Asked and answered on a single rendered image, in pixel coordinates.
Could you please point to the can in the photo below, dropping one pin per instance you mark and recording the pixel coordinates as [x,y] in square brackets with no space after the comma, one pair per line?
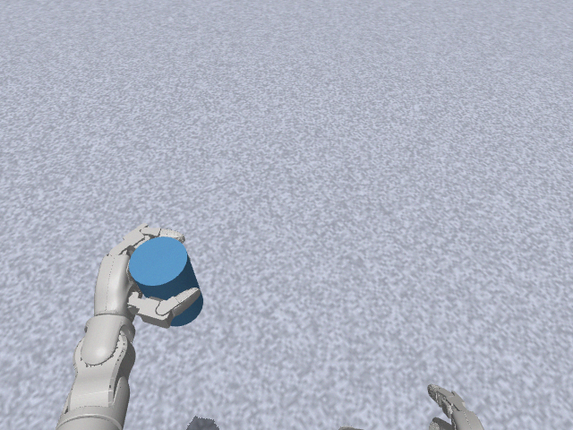
[161,268]

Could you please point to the right robot hand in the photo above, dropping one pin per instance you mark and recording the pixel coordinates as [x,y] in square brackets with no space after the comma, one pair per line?
[453,407]

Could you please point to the left robot hand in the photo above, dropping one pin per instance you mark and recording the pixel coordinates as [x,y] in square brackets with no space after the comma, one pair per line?
[116,291]

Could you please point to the left robot arm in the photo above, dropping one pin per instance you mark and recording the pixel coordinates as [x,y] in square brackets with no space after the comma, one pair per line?
[102,360]

